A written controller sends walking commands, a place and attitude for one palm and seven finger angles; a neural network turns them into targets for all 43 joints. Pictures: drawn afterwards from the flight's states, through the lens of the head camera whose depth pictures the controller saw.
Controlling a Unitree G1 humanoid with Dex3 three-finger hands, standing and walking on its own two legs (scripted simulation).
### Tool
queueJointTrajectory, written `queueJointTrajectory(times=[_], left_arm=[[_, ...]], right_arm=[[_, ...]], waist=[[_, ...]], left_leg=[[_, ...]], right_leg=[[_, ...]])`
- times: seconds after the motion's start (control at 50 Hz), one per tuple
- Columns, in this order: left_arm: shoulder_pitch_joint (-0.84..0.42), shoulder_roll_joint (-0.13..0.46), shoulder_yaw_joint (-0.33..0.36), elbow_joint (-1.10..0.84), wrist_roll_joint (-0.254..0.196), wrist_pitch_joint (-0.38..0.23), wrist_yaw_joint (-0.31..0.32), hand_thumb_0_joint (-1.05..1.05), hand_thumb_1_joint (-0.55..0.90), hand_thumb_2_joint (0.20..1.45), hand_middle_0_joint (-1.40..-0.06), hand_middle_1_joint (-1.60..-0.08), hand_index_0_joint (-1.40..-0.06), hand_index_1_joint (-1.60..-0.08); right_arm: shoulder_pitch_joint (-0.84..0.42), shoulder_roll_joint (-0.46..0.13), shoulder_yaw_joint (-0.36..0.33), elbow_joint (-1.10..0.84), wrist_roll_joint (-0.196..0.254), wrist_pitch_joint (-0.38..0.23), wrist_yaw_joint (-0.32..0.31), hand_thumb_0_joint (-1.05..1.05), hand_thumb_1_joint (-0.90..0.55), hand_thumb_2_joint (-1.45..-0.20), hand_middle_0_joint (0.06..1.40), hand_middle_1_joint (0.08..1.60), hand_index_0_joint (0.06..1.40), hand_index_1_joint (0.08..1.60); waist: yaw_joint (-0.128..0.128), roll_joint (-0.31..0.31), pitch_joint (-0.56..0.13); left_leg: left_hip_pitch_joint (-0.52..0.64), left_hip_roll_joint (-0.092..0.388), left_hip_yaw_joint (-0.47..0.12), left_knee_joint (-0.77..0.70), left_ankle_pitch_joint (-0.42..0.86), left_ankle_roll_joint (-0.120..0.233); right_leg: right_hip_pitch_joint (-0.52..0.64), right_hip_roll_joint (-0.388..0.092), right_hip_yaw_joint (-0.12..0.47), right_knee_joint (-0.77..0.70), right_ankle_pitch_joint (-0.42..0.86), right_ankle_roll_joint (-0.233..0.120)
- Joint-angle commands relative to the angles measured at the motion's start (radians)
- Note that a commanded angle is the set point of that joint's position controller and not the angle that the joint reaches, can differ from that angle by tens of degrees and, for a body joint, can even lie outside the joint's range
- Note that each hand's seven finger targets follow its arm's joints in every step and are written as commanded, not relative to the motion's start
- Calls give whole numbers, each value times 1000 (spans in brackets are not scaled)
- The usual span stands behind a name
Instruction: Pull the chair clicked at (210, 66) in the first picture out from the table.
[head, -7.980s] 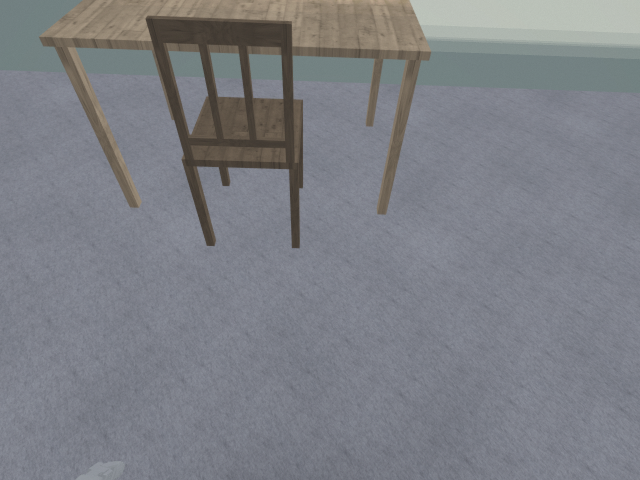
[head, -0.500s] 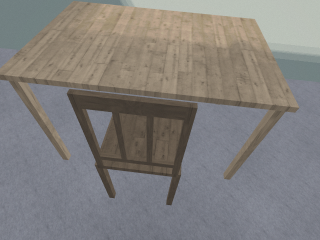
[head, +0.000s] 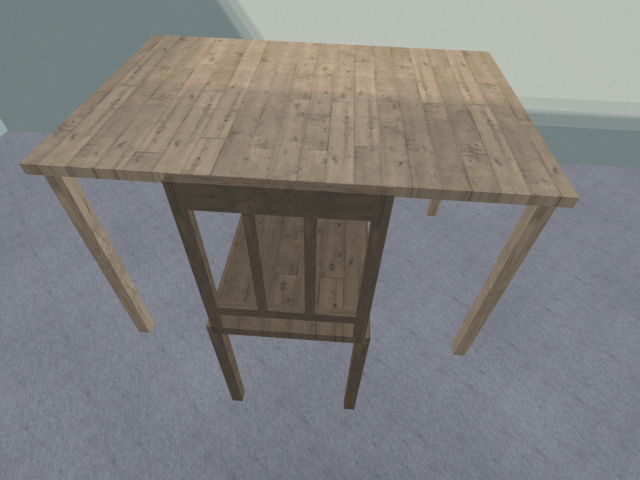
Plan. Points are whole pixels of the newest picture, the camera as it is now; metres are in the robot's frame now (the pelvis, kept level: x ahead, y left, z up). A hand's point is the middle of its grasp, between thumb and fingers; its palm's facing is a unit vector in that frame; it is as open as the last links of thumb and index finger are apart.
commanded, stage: come to a stop and stand still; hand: left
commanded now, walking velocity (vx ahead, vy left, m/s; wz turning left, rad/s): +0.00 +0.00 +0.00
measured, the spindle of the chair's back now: (257, 265) +0.51 +0.15 -0.10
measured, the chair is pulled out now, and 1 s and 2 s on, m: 0.00 0.00 0.00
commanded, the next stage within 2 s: look again from close up in 0.34 s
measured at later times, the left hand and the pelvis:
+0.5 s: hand out of the picture -0.08 +0.15 -0.17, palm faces +0.02 -0.99 -0.15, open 7.4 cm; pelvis -0.02 +0.00 +0.00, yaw +0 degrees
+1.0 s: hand out of the picture -0.02 +0.16 -0.17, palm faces +0.01 -0.99 -0.16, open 7.4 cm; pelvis -0.01 +0.00 +0.01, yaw -1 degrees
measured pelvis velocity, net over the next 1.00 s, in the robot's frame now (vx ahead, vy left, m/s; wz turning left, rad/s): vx -0.01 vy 0.00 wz -0.01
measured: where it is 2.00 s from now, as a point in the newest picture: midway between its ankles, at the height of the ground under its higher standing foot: outside the picture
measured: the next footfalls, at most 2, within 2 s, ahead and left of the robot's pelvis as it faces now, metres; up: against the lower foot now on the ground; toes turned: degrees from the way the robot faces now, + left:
right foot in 1.96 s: +0.11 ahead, -0.15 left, +0.00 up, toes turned -2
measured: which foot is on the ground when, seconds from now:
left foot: down 0.00-1.00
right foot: down 0.00-1.00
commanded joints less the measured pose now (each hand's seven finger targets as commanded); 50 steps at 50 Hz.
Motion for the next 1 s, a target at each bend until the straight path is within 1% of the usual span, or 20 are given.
queueJointTrajectory(times=[0.0,0.06,0.1,0.14,0.16,0.24,0.28,0.32,0.38,0.48,0.52,0.56,0.62,0.68,0.7,0.78,0.82,0.88,0.92,0.98], left_arm=[[75,91,22,-33,12,-2,2,0,900,900,-200,-300,-200,-300],[105,80,21,-25,11,-5,2,0,900,900,-200,-300,-200,-300],[118,79,21,-19,13,-5,1,0,900,900,-200,-300,-200,-300],[140,67,18,-5,12,-9,2,0,900,900,-200,-300,-200,-300],[147,62,17,0,11,-13,2,0,900,900,-200,-300,-200,-300],[168,48,13,27,9,-19,3,0,900,900,-200,-300,-200,-300],[177,40,9,43,7,-22,4,0,900,900,-200,-300,-200,-300],[185,33,6,55,8,-24,4,0,900,900,-200,-300,-200,-300],[199,22,4,76,5,-27,6,0,900,900,-200,-300,-200,-300],[203,14,0,98,4,-32,9,0,900,900,-200,-300,-200,-300],[194,11,-1,102,4,-30,10,0,900,900,-200,-300,-200,-300],[193,9,1,103,4,-31,11,0,900,900,-200,-300,-200,-300],[183,9,2,103,5,-29,11,0,900,900,-200,-300,-200,-300],[174,9,4,99,5,-27,11,0,900,900,-200,-300,-200,-300],[172,11,6,97,6,-27,11,0,900,900,-200,-300,-200,-300],[161,13,7,93,5,-27,11,0,900,900,-200,-300,-200,-300],[157,15,7,89,5,-27,10,0,900,900,-200,-300,-200,-300],[153,18,8,89,3,-27,9,0,900,900,-200,-300,-200,-300],[146,18,8,86,4,-26,9,0,900,900,-200,-300,-200,-300],[147,22,8,85,3,-28,9,0,900,900,-200,-300,-200,-300]], right_arm=[[28,-121,-29,-55,-4,-16,6,0,-900,-900,200,300,200,300],[44,-126,-29,-45,-4,-16,8,0,-900,-900,200,300,200,300],[56,-118,-28,-36,-1,-16,8,0,-900,-900,200,300,200,300],[59,-113,-27,-27,-1,-16,8,0,-900,-900,200,300,200,300],[67,-107,-26,-22,0,-16,8,0,-900,-900,200,300,200,300],[92,-91,-22,7,2,-19,6,0,-900,-900,200,300,200,300],[102,-85,-19,23,5,-21,5,0,-900,-900,200,300,200,300],[102,-79,-17,34,7,-21,4,0,-900,-900,200,300,200,300],[112,-71,-15,55,9,-29,2,0,-900,-900,200,300,200,300],[105,-54,-9,80,13,-36,-2,0,-900,-900,200,300,200,300],[99,-52,-10,85,13,-34,-4,0,-900,-900,200,300,200,300],[98,-48,-10,89,12,-35,-4,0,-900,-900,200,300,200,300],[87,-46,-10,96,12,-33,-4,0,-900,-900,200,300,200,300],[87,-48,-11,95,10,-34,-4,0,-900,-900,200,300,200,300],[83,-46,-11,95,10,-33,-5,0,-900,-900,200,300,200,300],[84,-50,-11,92,9,-35,-5,0,-900,-900,200,300,200,300],[78,-50,-11,92,9,-35,-5,0,-900,-900,200,300,200,300],[81,-52,-10,92,9,-36,-5,0,-900,-900,200,300,200,300],[79,-53,-10,91,9,-34,-5,0,-900,-900,200,300,200,300],[81,-53,-10,93,9,-36,-5,0,-900,-900,200,300,200,300]], waist=[[9,6,131],[10,21,96],[10,19,104],[11,14,95],[8,-1,93],[1,9,83],[-1,-2,78],[0,1,94],[1,4,56],[2,-10,47],[1,-15,74],[1,-15,63],[2,-12,88],[3,3,81],[6,-8,91],[4,-3,67],[6,6,75],[6,-7,58],[5,-10,80],[5,-9,57]], left_leg=[[-127,138,-209,-268,-218,-15],[-118,135,-214,-279,-245,-16],[-128,138,-210,-290,-263,-13],[-118,132,-203,-276,-247,-15],[-105,128,-201,-265,-221,-15],[-77,125,-186,-249,-177,-18],[-66,127,-181,-242,-152,-19],[-70,127,-179,-244,-146,-18],[-32,131,-176,-236,-79,-18],[2,124,-151,-200,51,-19],[-9,122,-149,-200,48,-21],[3,124,-144,-198,67,-22],[-9,123,-147,-206,49,-23],[-4,125,-152,-219,41,-25],[-10,126,-152,-221,35,-23],[7,128,-149,-220,66,-25],[5,128,-145,-220,74,-25],[18,128,-145,-217,92,-25],[5,127,-143,-220,78,-27],[24,128,-143,-216,111,-26]], right_leg=[[-82,-24,45,-91,-55,-61],[-85,-25,51,-89,-70,-62],[-87,-23,39,-92,-73,-59],[-99,-32,55,-107,-76,-60],[-111,-34,66,-116,-72,-62],[-130,-41,74,-128,-54,-62],[-132,-43,76,-132,-37,-61],[-138,-42,76,-135,-25,-61],[-116,-45,69,-122,43,-57],[-95,-57,70,-129,121,-53],[-106,-54,71,-132,110,-54],[-98,-56,71,-133,124,-52],[-107,-54,72,-137,110,-52],[-102,-53,68,-132,107,-51],[-101,-51,66,-135,104,-51],[-88,-54,67,-132,127,-50],[-87,-56,66,-135,131,-50],[-76,-58,67,-137,142,-49],[-83,-54,69,-143,131,-49],[-71,-57,69,-141,153,-49]])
